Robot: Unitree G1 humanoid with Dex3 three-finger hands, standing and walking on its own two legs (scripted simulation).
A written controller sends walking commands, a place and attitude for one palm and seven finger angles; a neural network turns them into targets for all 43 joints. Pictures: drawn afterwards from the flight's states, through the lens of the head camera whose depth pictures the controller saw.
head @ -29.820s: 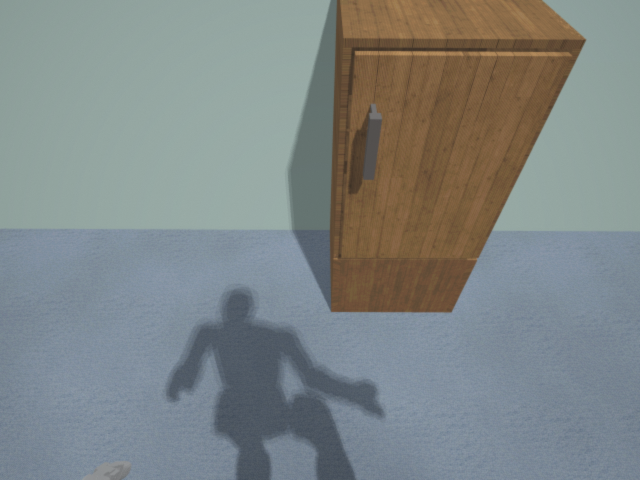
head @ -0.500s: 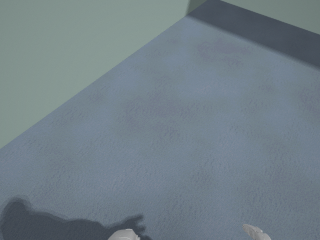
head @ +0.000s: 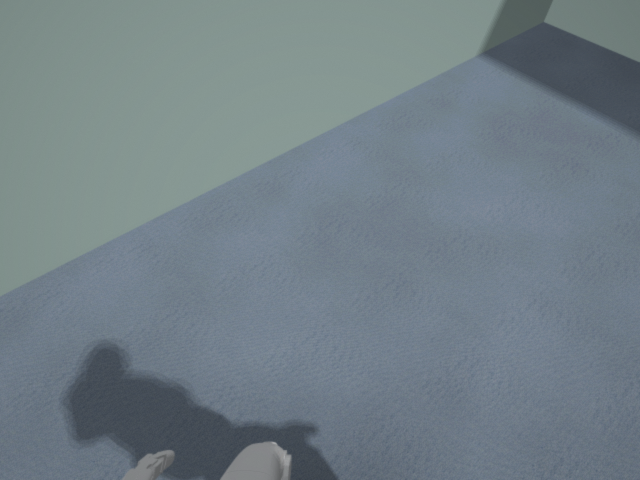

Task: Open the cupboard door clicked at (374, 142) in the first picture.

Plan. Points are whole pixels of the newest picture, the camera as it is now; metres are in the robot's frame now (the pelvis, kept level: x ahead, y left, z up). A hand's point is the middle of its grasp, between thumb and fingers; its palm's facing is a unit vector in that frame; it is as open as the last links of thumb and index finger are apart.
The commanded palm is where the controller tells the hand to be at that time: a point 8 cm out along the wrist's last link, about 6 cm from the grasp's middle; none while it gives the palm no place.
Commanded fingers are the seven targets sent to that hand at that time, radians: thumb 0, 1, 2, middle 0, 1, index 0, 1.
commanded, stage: turn to face it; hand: left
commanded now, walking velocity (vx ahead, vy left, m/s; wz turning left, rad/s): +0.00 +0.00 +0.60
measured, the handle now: out of the picture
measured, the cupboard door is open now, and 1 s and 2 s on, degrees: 43 43 43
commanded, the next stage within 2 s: none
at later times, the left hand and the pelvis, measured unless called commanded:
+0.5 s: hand out of the picture +0.07 +0.23 -0.16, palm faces +0.30 -0.91 -0.27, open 7.4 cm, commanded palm none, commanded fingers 0.00 0.90 0.90 -0.20 -0.30 -0.20 -0.30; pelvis +0.03 -0.01 +0.00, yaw +17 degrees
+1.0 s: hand out of the picture -0.04 +0.22 -0.18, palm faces +0.60 -0.76 -0.24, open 7.4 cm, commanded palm none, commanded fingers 0.00 0.90 0.90 -0.20 -0.30 -0.20 -0.30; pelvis +0.04 +0.00 +0.00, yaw +36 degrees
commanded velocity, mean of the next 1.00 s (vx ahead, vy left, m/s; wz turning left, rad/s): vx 0.00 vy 0.00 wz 0.60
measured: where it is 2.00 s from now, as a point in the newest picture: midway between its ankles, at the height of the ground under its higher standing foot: outside the picture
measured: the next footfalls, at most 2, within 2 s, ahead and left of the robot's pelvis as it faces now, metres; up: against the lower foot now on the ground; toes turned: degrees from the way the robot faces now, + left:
left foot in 0.18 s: +0.03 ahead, +0.13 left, +0.00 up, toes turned +12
right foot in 0.52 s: +0.11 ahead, -0.12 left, +0.00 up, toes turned +15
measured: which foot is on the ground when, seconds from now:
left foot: up 0.00-0.16, down 0.18-0.52, up 0.54-0.84, down 0.86-1.00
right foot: down 0.00-0.18, up 0.20-0.50, down 0.52-0.86, up 0.88-1.00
